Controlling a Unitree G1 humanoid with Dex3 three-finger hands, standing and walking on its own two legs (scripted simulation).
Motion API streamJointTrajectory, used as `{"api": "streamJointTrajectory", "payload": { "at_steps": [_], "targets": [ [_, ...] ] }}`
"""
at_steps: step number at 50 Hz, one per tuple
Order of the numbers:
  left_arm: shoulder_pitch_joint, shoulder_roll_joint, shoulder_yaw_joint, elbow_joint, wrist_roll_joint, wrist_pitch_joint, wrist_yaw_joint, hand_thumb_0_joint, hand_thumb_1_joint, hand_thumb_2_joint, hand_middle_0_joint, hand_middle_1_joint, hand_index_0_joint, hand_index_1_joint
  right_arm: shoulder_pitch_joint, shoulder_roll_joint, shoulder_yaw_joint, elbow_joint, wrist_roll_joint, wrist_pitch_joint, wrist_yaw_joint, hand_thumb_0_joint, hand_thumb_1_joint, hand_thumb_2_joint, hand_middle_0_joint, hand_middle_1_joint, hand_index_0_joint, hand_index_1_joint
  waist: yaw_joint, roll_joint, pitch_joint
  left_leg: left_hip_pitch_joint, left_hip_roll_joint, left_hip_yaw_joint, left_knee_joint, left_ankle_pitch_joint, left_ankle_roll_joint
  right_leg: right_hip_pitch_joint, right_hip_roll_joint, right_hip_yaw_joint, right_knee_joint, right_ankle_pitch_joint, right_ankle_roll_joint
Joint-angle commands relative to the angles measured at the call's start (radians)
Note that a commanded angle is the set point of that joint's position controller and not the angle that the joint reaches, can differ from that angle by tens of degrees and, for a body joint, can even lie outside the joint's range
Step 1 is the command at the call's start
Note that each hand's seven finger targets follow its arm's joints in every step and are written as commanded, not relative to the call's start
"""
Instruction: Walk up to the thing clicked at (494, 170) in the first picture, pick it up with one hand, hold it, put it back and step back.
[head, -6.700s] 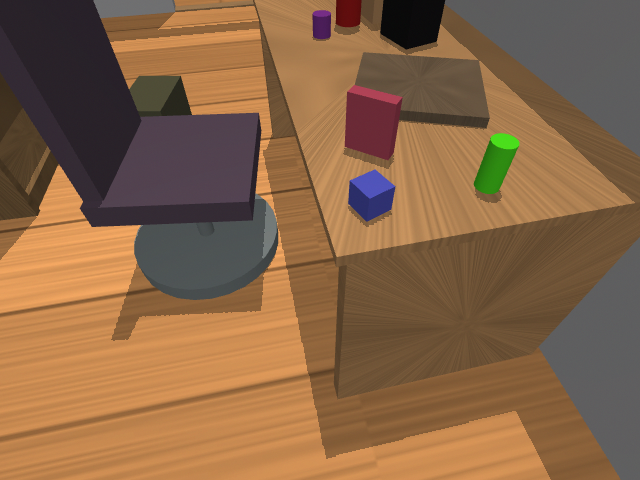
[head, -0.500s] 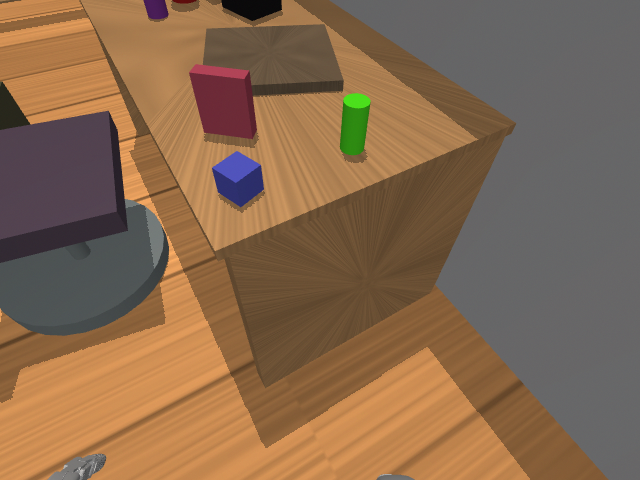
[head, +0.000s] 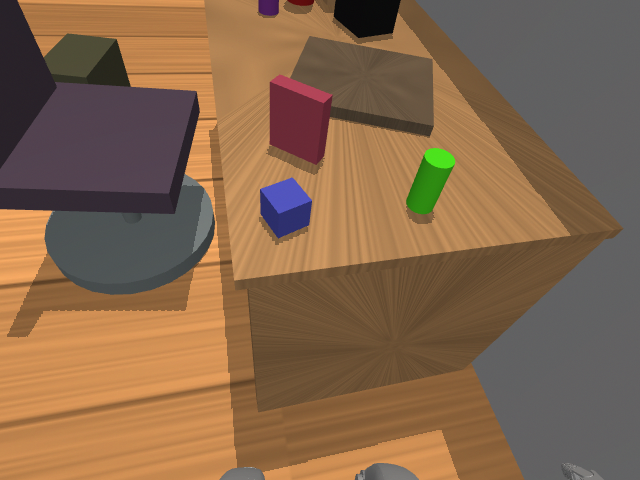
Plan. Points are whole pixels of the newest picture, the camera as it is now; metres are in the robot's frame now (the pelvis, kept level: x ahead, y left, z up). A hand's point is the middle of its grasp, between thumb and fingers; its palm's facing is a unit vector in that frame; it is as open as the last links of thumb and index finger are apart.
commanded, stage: walk up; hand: right
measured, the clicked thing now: (429, 182) +0.58 -0.15 +0.03
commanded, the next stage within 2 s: stand in 1.96 s
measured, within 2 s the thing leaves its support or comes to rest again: neither
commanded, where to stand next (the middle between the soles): +0.11 -0.06 m, yaw +15 degrees
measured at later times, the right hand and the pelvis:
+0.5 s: hand (549, 466) +0.19 -0.33 -0.16, palm faces -0.28 +0.87 -0.40, open 7.4 cm; pelvis +0.05 -0.08 -0.01, yaw +13 degrees
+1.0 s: hand (512, 439) +0.22 -0.28 -0.14, palm faces -0.31 +0.87 -0.38, open 7.4 cm; pelvis +0.04 -0.06 +0.00, yaw +17 degrees
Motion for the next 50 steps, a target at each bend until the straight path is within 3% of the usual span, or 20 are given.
{"api": "streamJointTrajectory", "payload": {
  "at_steps": [1, 8, 9, 10, 12, 15, 19, 25, 27, 28, 30, 35, 36, 38, 39, 40, 44, 46, 47, 50],
  "targets": [
    [0.069, 0.166, 0.072, -0.059, -0.018, -0.024, 0.013, 0.000, 0.900, 0.900, -0.200, -0.300, -0.200, -0.300, 0.062, -0.288, -0.084, -0.056, -0.010, -0.009, -0.013, 0.000, -0.900, -0.900, 0.200, 0.300, 0.200, 0.300, -0.022, 0.274, -0.038, -0.029, 0.192, -0.212, -0.234, 0.237, 0.173, -0.045, -0.046, 0.028, -0.128, 0.075, 0.008],
    [0.094, 0.178, 0.085, -0.014, -0.035, -0.055, 0.058, 0.000, 0.900, 0.900, -0.200, -0.300, -0.200, -0.300, -0.067, -0.277, -0.069, -0.124, -0.011, 0.061, 0.020, 0.000, -0.900, -0.900, 0.200, 0.300, 0.200, 0.300, 0.016, 0.285, -0.115, -0.227, 0.095, -0.168, 0.063, 0.138, 0.114, 0.257, 0.058, -0.076, -0.481, 0.205, -0.004],
    [0.090, 0.223, 0.094, -0.017, -0.022, -0.066, 0.067, 0.000, 0.900, 0.900, -0.200, -0.300, -0.200, -0.300, -0.041, -0.207, -0.051, -0.124, -0.002, 0.072, 0.014, 0.000, -0.900, -0.900, 0.200, 0.300, 0.200, 0.300, 0.027, 0.086, -0.111, -0.251, 0.005, -0.118, 0.256, 0.022, 0.067, 0.231, -0.030, 0.074, -0.650, 0.127, -0.036],
    [0.031, 0.320, 0.108, -0.053, -0.007, -0.080, 0.074, 0.000, 0.900, 0.900, -0.200, -0.300, -0.200, -0.300, -0.001, -0.144, -0.030, -0.138, 0.004, 0.075, 0.009, 0.000, -0.900, -0.900, 0.200, 0.300, 0.200, 0.300, -0.006, -0.152, -0.086, -0.378, -0.109, -0.071, 0.467, -0.268, 0.016, 0.216, -0.302, 0.458, -0.804, 0.103, -0.111],
    [-0.128, 0.353, 0.099, -0.081, -0.019, -0.083, 0.079, 0.000, 0.900, 0.900, -0.200, -0.300, -0.200, -0.300, 0.013, -0.242, -0.062, -0.088, -0.001, 0.086, -0.008, 0.000, -0.900, -0.900, 0.200, 0.300, 0.200, 0.300, -0.041, -0.081, -0.064, -0.333, -0.019, -0.185, 0.650, -0.344, -0.004, 0.098, -0.433, 0.637, -0.893, 0.041, -0.277],
    [-0.162, 0.292, 0.080, -0.037, -0.013, -0.091, 0.091, 0.000, 0.900, 0.900, -0.200, -0.300, -0.200, -0.300, 0.057, -0.244, -0.071, -0.012, 0.005, 0.088, 0.021, 0.000, -0.900, -0.900, 0.200, 0.300, 0.200, 0.300, -0.053, -0.107, -0.050, -0.262, 0.029, -0.110, 0.510, -0.214, -0.008, 0.086, -0.254, 0.247, -0.729, 0.077, -0.189],
    [-0.061, 0.303, 0.081, -0.006, -0.009, -0.098, 0.093, 0.000, 0.900, 0.900, -0.200, -0.300, -0.200, -0.300, -0.023, -0.211, -0.066, -0.017, -0.016, 0.098, 0.058, 0.000, -0.900, -0.900, 0.200, 0.300, 0.200, 0.300, 0.009, -0.121, -0.088, -0.230, 0.012, -0.043, 0.300, -0.281, -0.012, 0.209, -0.275, 0.207, -0.663, 0.329, -0.220],
    [-0.146, 0.262, 0.041, -0.028, -0.043, -0.083, 0.107, 0.000, 0.900, 0.900, -0.200, -0.300, -0.200, -0.300, 0.056, -0.221, -0.079, 0.029, -0.022, 0.082, 0.059, 0.000, -0.900, -0.900, 0.200, 0.300, 0.200, 0.300, -0.082, -0.037, -0.190, 0.084, -0.040, -0.013, -0.075, -0.055, 0.022, 0.110, -0.247, 0.073, -0.417, 0.503, -0.132],
    [-0.152, 0.166, 0.013, -0.039, -0.063, -0.071, 0.116, 0.000, 0.900, 0.900, -0.200, -0.300, -0.200, -0.300, -0.008, -0.382, -0.109, -0.002, -0.029, 0.076, 0.053, 0.000, -0.900, -0.900, 0.200, 0.300, 0.200, 0.300, -0.078, 0.395, -0.150, 0.126, 0.288, -0.583, -0.255, 0.110, 0.203, -0.176, 0.023, -0.085, -0.149, -0.085, 0.002],
    [-0.197, 0.230, 0.035, -0.011, -0.050, -0.068, 0.130, 0.000, 0.900, 0.900, -0.200, -0.300, -0.200, -0.300, -0.004, -0.375, -0.109, 0.011, -0.019, 0.076, 0.053, 0.000, -0.900, -0.900, 0.200, 0.300, 0.200, 0.300, -0.106, 0.317, -0.120, 0.038, 0.345, -0.651, -0.267, 0.124, 0.300, -0.110, -0.001, 0.027, -0.069, -0.220, -0.003],
    [-0.147, 0.194, 0.028, 0.017, -0.059, -0.065, 0.123, 0.000, 0.900, 0.900, -0.200, -0.300, -0.200, -0.300, -0.064, -0.275, -0.073, 0.007, -0.012, 0.075, 0.037, 0.000, -0.900, -0.900, 0.200, 0.300, 0.200, 0.300, -0.049, 0.200, -0.100, 0.108, 0.241, -0.408, -0.141, 0.392, 0.240, -0.137, -0.016, 0.058, -0.047, -0.140, -0.008],
    [-0.088, 0.153, 0.020, 0.075, -0.047, -0.094, 0.109, 0.000, 0.900, 0.900, -0.200, -0.300, -0.200, -0.300, -0.117, -0.239, -0.044, 0.025, 0.001, 0.075, 0.034, 0.000, -0.900, -0.900, 0.200, 0.300, 0.200, 0.300, -0.023, 0.243, -0.178, 0.078, 0.176, -0.260, -0.022, 0.494, 0.162, 0.139, 0.024, -0.028, -0.502, 0.075, -0.010],
    [-0.075, 0.158, 0.020, 0.089, -0.040, -0.100, 0.110, 0.000, 0.900, 0.900, -0.200, -0.300, -0.200, -0.300, -0.131, -0.234, -0.039, 0.030, 0.009, 0.080, 0.037, 0.000, -0.900, -0.900, 0.200, 0.300, 0.200, 0.300, -0.006, 0.225, -0.180, 0.017, 0.161, -0.238, 0.010, 0.423, 0.128, 0.234, 0.023, -0.012, -0.609, 0.219, -0.023],
    [-0.117, 0.253, 0.032, 0.079, -0.019, -0.121, 0.116, 0.000, 0.900, 0.900, -0.200, -0.300, -0.200, -0.300, -0.121, -0.155, -0.014, 0.030, 0.021, 0.084, 0.042, 0.000, -0.900, -0.900, 0.200, 0.300, 0.200, 0.300, -0.026, 0.044, -0.171, -0.123, 0.024, -0.151, 0.148, 0.179, 0.015, 0.303, -0.216, 0.340, -0.729, 0.368, -0.121],
    [-0.175, 0.301, 0.037, 0.075, -0.027, -0.118, 0.109, 0.000, 0.900, 0.900, -0.200, -0.300, -0.200, -0.300, -0.132, -0.190, -0.028, 0.048, 0.015, 0.092, 0.032, 0.000, -0.900, -0.900, 0.200, 0.300, 0.200, 0.300, -0.037, -0.030, -0.151, -0.070, -0.012, -0.088, 0.214, -0.227, 0.005, 0.179, -0.344, 0.420, -0.732, 0.421, -0.242],
    [-0.211, 0.291, 0.031, 0.069, -0.025, -0.120, 0.106, 0.000, 0.900, 0.900, -0.200, -0.300, -0.200, -0.300, -0.131, -0.207, -0.038, 0.070, 0.008, 0.096, 0.030, 0.000, -0.900, -0.900, 0.200, 0.300, 0.200, 0.300, -0.051, -0.025, -0.110, -0.044, 0.001, -0.108, 0.261, -0.305, 0.002, 0.120, -0.349, 0.426, -0.725, 0.439, -0.260],
    [-0.264, 0.232, 0.005, 0.090, -0.030, -0.112, 0.100, 0.000, 0.900, 0.900, -0.200, -0.300, -0.200, -0.300, -0.071, -0.174, -0.028, 0.145, 0.013, 0.071, 0.045, 0.000, -0.900, -0.900, 0.200, 0.300, 0.200, 0.300, -0.095, -0.041, -0.118, 0.113, 0.010, -0.064, -0.087, 0.009, 0.003, 0.103, -0.170, 0.141, -0.622, 0.475, -0.111],
    [-0.226, 0.152, -0.016, 0.095, -0.046, -0.100, 0.093, 0.000, 0.900, 0.900, -0.200, -0.300, -0.200, -0.300, -0.128, -0.234, -0.035, 0.139, -0.011, 0.051, 0.041, 0.000, -0.900, -0.900, 0.200, 0.300, 0.200, 0.300, -0.053, 0.117, -0.167, 0.169, 0.158, -0.322, -0.196, 0.188, 0.073, 0.059, -0.050, 0.042, -0.487, 0.379, -0.011],
    [-0.205, 0.167, -0.013, 0.119, -0.050, -0.088, 0.093, 0.000, 0.900, 0.900, -0.200, -0.300, -0.200, -0.300, -0.189, -0.265, -0.034, 0.135, 0.001, 0.047, 0.044, 0.000, -0.900, -0.900, 0.200, 0.300, 0.200, 0.300, -0.028, 0.142, -0.156, 0.070, 0.220, -0.377, -0.202, 0.113, 0.138, 0.126, -0.002, 0.018, -0.486, 0.163, 0.001],
    [-0.230, 0.161, -0.014, 0.160, -0.044, -0.097, 0.088, 0.000, 0.900, 0.900, -0.200, -0.300, -0.200, -0.300, -0.239, -0.217, -0.007, 0.164, 0.004, 0.051, 0.048, 0.000, -0.900, -0.900, 0.200, 0.300, 0.200, 0.300, -0.024, 0.155, -0.142, 0.005, 0.142, -0.253, -0.204, 0.115, 0.063, 0.253, -0.031, 0.041, -0.624, 0.204, -0.020]
  ]
}}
